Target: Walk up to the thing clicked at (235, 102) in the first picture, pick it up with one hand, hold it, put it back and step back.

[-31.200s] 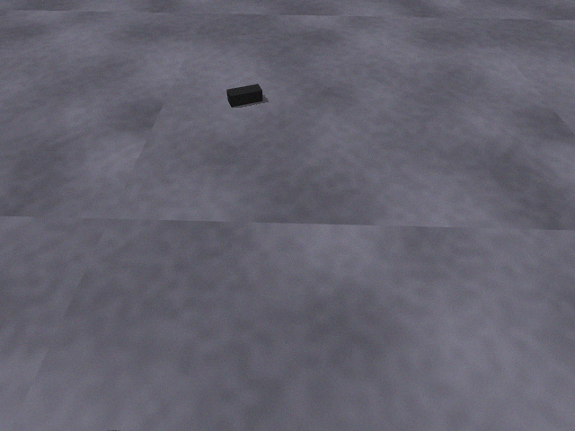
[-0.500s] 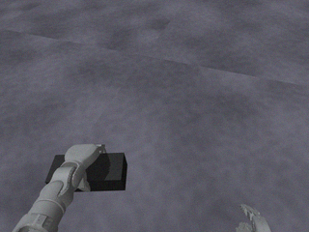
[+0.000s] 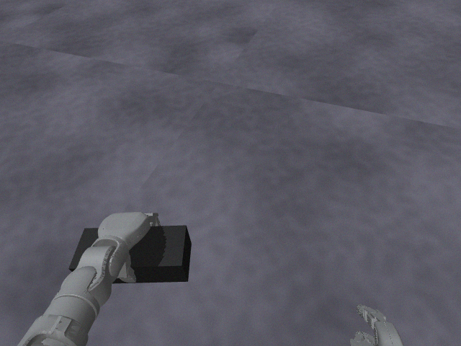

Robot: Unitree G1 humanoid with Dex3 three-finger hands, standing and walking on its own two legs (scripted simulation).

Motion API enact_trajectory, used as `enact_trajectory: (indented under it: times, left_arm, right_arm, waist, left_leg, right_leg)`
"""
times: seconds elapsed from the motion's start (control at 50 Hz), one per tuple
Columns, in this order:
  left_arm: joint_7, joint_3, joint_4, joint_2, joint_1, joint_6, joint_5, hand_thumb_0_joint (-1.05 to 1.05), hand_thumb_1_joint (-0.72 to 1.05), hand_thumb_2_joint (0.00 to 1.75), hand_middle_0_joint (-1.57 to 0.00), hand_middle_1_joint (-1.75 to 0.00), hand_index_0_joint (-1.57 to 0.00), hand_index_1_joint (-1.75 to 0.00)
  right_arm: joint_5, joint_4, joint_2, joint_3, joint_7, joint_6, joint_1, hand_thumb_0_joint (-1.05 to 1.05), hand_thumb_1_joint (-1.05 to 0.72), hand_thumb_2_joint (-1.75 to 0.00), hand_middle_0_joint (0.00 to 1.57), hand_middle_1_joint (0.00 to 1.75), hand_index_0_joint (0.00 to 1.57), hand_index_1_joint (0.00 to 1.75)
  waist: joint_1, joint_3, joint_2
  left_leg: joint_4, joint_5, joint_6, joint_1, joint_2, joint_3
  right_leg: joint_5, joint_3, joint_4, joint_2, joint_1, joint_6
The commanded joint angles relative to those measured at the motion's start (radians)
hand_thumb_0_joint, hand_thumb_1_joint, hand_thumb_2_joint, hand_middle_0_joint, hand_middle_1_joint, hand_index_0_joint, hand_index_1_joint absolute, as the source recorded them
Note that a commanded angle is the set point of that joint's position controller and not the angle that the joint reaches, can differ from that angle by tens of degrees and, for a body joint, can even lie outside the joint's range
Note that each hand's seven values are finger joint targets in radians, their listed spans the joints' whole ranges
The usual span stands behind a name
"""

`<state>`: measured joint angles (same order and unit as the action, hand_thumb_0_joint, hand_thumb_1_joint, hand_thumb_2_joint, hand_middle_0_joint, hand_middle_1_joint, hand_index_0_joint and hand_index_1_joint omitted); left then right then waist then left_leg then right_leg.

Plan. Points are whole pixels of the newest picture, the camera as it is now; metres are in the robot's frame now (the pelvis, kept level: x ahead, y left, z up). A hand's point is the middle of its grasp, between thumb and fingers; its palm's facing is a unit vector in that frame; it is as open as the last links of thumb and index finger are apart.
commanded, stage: hold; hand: left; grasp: from above
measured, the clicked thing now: (135, 254) +0.29 +0.22 -0.08
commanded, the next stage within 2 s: crouch in 0.12 s
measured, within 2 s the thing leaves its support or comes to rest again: neither
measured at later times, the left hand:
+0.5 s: hand (138, 258) +0.29 +0.22 -0.08, palm faces -0.47 -0.04 -0.88, open 11.6 cm
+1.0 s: hand (165, 273) +0.34 +0.22 -0.32, palm faces -0.43 +0.03 -0.90, open 11.6 cm
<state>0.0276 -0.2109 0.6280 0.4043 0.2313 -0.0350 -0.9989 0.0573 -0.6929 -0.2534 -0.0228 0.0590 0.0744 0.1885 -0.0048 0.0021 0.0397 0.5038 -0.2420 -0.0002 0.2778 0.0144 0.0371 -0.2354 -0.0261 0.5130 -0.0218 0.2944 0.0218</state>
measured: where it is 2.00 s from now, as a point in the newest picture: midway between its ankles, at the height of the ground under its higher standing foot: outside the picture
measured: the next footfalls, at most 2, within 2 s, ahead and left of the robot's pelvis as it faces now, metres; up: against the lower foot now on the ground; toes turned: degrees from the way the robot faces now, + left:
none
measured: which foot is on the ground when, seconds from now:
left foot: down 0.00-1.00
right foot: down 0.00-1.00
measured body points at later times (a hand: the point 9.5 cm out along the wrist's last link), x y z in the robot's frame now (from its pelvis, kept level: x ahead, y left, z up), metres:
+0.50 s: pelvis +0.00 +0.00 -0.01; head +0.03 -0.01 +0.44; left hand +0.31 +0.22 -0.03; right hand +0.13 -0.26 -0.12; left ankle +0.01 +0.12 -0.74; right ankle +0.02 -0.13 -0.74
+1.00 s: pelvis -0.05 +0.01 -0.19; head +0.11 +0.02 +0.24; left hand +0.36 +0.22 -0.27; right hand -0.01 -0.28 -0.31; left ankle +0.01 +0.12 -0.74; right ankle +0.02 -0.13 -0.74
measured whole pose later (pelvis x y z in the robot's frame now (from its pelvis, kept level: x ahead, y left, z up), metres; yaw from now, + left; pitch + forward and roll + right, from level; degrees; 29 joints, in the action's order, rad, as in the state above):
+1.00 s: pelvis -0.05 +0.01 -0.19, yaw +0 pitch +30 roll -2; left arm -0.40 -0.08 1.21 0.40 0.64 -0.06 -1.19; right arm -0.06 -0.76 -0.25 -0.07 0.02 0.01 0.24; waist 0.14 -0.19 0.03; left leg 1.55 -0.58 0.01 1.49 0.03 -0.01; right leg -0.56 -0.01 1.52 -0.01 1.48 0.03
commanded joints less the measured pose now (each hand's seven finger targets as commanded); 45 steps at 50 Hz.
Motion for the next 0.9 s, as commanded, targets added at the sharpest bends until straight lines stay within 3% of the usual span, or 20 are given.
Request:
enact_trajectory:
  times: [0.0,0.04,0.08,0.12,0.18,0.2,0.22,0.28,0.36,0.44,0.56,0.6,0.64,0.68,0.7,0.72,0.76,0.78,0.84,0.88]
  left_arm:
    - [-0.034,0.101,-0.192,0.192,0.318,0.005,0.003,0.0,0.58,1.24,-0.96,-1.0,-0.94,-1.01]
    - [-0.022,0.128,-0.2,0.225,0.298,0.0,0.001,0.0,0.57,1.24,-0.97,-0.96,-0.95,-0.98]
    - [-0.014,0.107,-0.237,0.21,0.34,-0.01,0.003,0.0,0.54,1.24,-0.95,-0.96,-0.93,-0.98]
    - [-0.021,0.139,-0.219,0.242,0.351,-0.016,-0.002,0.0,0.54,1.22,-0.94,-0.96,-0.92,-0.98]
    - [-0.039,0.137,-0.22,0.229,0.371,-0.021,0.001,0.0,0.57,1.23,-0.96,-0.96,-0.95,-0.98]
    - [-0.046,0.138,-0.203,0.22,0.338,-0.018,-0.002,0.0,0.63,1.15,-0.96,-1.0,-0.98,-0.98]
    - [-0.05,0.116,-0.224,0.2,0.349,-0.019,-0.003,0.0,0.55,1.11,-0.88,-0.96,-0.9,-0.95]
    - [-0.073,0.13,-0.17,0.204,0.316,-0.013,-0.017,0.0,0.46,1.18,-0.86,-0.96,-0.85,-0.98]
    - [-0.127,0.123,-0.092,0.18,0.319,-0.025,-0.034,0.0,0.47,1.18,-0.88,-0.96,-0.86,-0.97]
    - [-0.205,0.102,0.008,0.151,0.351,-0.042,-0.076,0.0,0.46,1.2,-0.88,-0.96,-0.86,-0.98]
    - [-0.323,0.094,0.187,0.124,0.471,-0.056,-0.145,0.0,0.54,1.21,-0.91,-1.02,-0.9,-1.02]
    - [-0.36,0.092,0.237,0.109,0.505,-0.063,-0.166,0.0,0.56,1.17,-0.92,-1.0,-0.92,-1.0]
    - [-0.401,0.113,0.268,0.131,0.541,-0.066,-0.185,0.0,0.56,1.16,-0.91,-1.01,-0.92,-1.01]
    - [-0.433,0.116,0.281,0.132,0.613,-0.065,-0.199,0.0,0.58,1.15,-0.93,-1.0,-0.93,-1.0]
    - [-0.448,0.119,0.297,0.139,0.634,-0.062,-0.204,0.0,0.59,1.14,-0.93,-1.0,-0.94,-0.99]
    - [-0.462,0.139,0.292,0.164,0.648,-0.058,-0.206,0.0,0.61,1.14,-0.95,-0.98,-0.96,-0.98]
    - [-0.48,0.138,0.344,0.155,0.669,-0.048,-0.206,0.0,0.6,1.18,-0.96,-0.97,-0.96,-0.98]
    - [-0.49,0.151,0.339,0.18,0.711,-0.046,-0.209,0.0,0.59,1.18,-0.95,-0.97,-0.94,-0.97]
    - [-0.497,0.171,0.364,0.21,0.716,-0.024,-0.204,0.0,0.6,1.13,-0.96,-0.93,-0.96,-0.93]
    - [-0.49,0.169,0.413,0.198,0.704,-0.013,-0.189,0.0,0.57,1.17,-0.96,-0.94,-0.94,-0.95]
  right_arm:
    - [0.004,0.147,-0.129,-0.05,0.009,-0.042,-0.081,0.0,-0.9,-0.9,0.2,0.3,0.2,0.3]
    - [0.005,0.151,-0.13,-0.053,0.01,-0.038,-0.084,0.0,-0.9,-0.9,0.2,0.3,0.2,0.3]
    - [0.004,0.153,-0.129,-0.05,0.01,-0.036,-0.079,0.0,-0.9,-0.9,0.2,0.3,0.2,0.3]
    - [0.003,0.151,-0.131,-0.05,0.013,-0.035,-0.073,0.0,-0.9,-0.9,0.2,0.3,0.2,0.3]
    - [0.003,0.153,-0.13,-0.049,0.013,-0.035,-0.072,0.0,-0.9,-0.9,0.2,0.3,0.2,0.3]
    - [0.002,0.151,-0.129,-0.05,0.013,-0.035,-0.075,0.0,-0.92,-0.91,0.2,0.3,0.2,0.3]
    - [0.002,0.151,-0.126,-0.05,0.011,-0.036,-0.072,0.0,-0.88,-0.9,0.2,0.3,0.2,0.3]
    - [0.001,0.139,-0.132,-0.057,0.01,-0.031,-0.059,0.0,-0.89,-0.9,0.2,0.3,0.2,0.3]
    - [-0.009,0.126,-0.131,-0.06,0.004,-0.025,-0.048,0.0,-0.89,-0.9,0.2,0.3,0.2,0.3]
    - [-0.023,0.101,-0.135,-0.067,-0.009,-0.016,-0.016,0.0,-0.89,-0.9,0.2,0.3,0.2,0.3]
    - [-0.05,0.053,-0.148,-0.091,-0.035,-0.025,0.06,0.0,-0.89,-0.9,0.2,0.3,0.2,0.3]
    - [-0.058,0.053,-0.151,-0.099,-0.042,-0.031,0.08,0.0,-0.89,-0.9,0.2,0.3,0.2,0.3]
    - [-0.066,0.051,-0.161,-0.107,-0.045,-0.039,0.094,0.0,-0.89,-0.9,0.2,0.3,0.2,0.3]
    - [-0.076,0.042,-0.163,-0.11,-0.043,-0.049,0.108,0.0,-0.89,-0.9,0.2,0.3,0.2,0.3]
    - [-0.08,0.038,-0.17,-0.112,-0.04,-0.053,0.115,0.0,-0.9,-0.9,0.2,0.3,0.2,0.3]
    - [-0.083,0.034,-0.171,-0.113,-0.037,-0.058,0.118,0.0,-0.89,-0.9,0.2,0.3,0.2,0.3]
    - [-0.09,0.029,-0.177,-0.117,-0.03,-0.067,0.126,0.0,-0.89,-0.9,0.2,0.3,0.2,0.3]
    - [-0.094,0.022,-0.18,-0.117,-0.026,-0.071,0.132,0.0,-0.89,-0.9,0.2,0.3,0.2,0.3]
    - [-0.1,0.021,-0.185,-0.118,-0.019,-0.083,0.134,0.0,-0.89,-0.9,0.2,0.3,0.2,0.3]
    - [-0.106,0.012,-0.182,-0.114,-0.018,-0.09,0.133,0.0,-0.89,-0.9,0.2,0.3,0.2,0.3]
  waist:
    - [0.008,-0.258,-0.029]
    - [-0.008,-0.251,-0.008]
    - [0.003,-0.268,-0.005]
    - [0.003,-0.256,-0.001]
    - [0.005,-0.26,0.011]
    - [0.005,-0.261,-0.005]
    - [0.009,-0.274,-0.006]
    - [0.011,-0.262,-0.027]
    - [0.029,-0.222,-0.05]
    - [0.04,-0.25,-0.057]
    - [0.08,-0.327,-0.032]
    - [0.086,-0.375,-0.022]
    - [0.08,-0.428,0.0]
    - [0.095,-0.512,0.05]
    - [0.104,-0.529,0.049]
    - [0.091,-0.568,0.067]
    - [0.111,-0.596,0.068]
    - [0.111,-0.614,0.067]
    - [0.113,-0.701,0.069]
    - [0.123,-0.684,0.06]
  left_leg:
    - [-0.058,0.182,0.014,-0.124,-0.03,-0.008]
    - [-0.06,0.188,0.013,-0.123,-0.031,-0.008]
    - [-0.062,0.194,0.013,-0.136,-0.029,-0.01]
    - [-0.062,0.173,0.012,-0.128,-0.029,-0.012]
    - [-0.065,0.163,0.01,-0.136,-0.028,-0.009]
    - [-0.061,0.171,0.011,-0.137,-0.029,-0.009]
    - [-0.056,0.191,0.012,-0.141,-0.031,-0.008]
    - [-0.044,0.215,0.012,-0.125,-0.032,-0.007]
    - [-0.024,0.157,0.013,-0.079,-0.036,-0.007]
    - [0.044,0.152,0.01,-0.022,-0.039,-0.011]
    - [0.285,0.1,0.0,0.203,-0.033,-0.014]
    - [0.377,0.079,0.001,0.299,-0.032,-0.016]
    - [0.462,0.048,0.003,0.378,-0.029,-0.018]
    - [0.534,0.04,0.002,0.425,-0.027,-0.024]
    - [0.567,0.029,0.003,0.462,-0.024,-0.032]
    - [0.602,0.024,0.005,0.489,-0.023,-0.034]
    - [0.659,-0.036,0.008,0.573,-0.02,-0.045]
    - [0.684,-0.063,0.008,0.615,-0.016,-0.055]
    - [0.772,-0.103,0.015,0.713,-0.017,-0.054]
    - [0.808,-0.147,0.012,0.786,-0.016,-0.063]
  right_leg:
    - [0.147,0.023,-0.082,0.041,-0.053,-0.029]
    - [0.147,0.022,-0.086,0.039,-0.063,-0.032]
    - [0.153,0.021,-0.081,0.041,-0.057,-0.032]
    - [0.132,0.021,-0.087,0.043,-0.049,-0.032]
    - [0.124,0.02,-0.085,0.044,-0.04,-0.034]
    - [0.13,0.021,-0.084,0.042,-0.044,-0.032]
    - [0.152,0.021,-0.079,0.041,-0.051,-0.032]
    - [0.176,0.022,-0.071,0.041,-0.041,-0.03]
    - [0.129,0.022,-0.065,0.035,0.005,-0.026]
    - [0.126,0.022,-0.004,0.03,0.071,-0.027]
    - [0.09,0.026,0.212,0.033,0.312,-0.034]
    - [0.073,0.028,0.302,0.033,0.396,-0.039]
    - [0.036,0.032,0.387,0.034,0.493,-0.043]
    - [0.024,0.038,0.468,0.038,0.57,-0.046]
    - [0.009,0.045,0.511,0.041,0.625,-0.05]
    - [-0.001,0.048,0.55,0.041,0.662,-0.053]
    - [-0.048,0.055,0.618,0.043,0.747,-0.058]
    - [-0.066,0.059,0.654,0.044,0.778,-0.058]
    - [-0.094,0.056,0.736,0.041,0.842,-0.058]
    - [-0.136,0.06,0.78,0.034,0.91,-0.058]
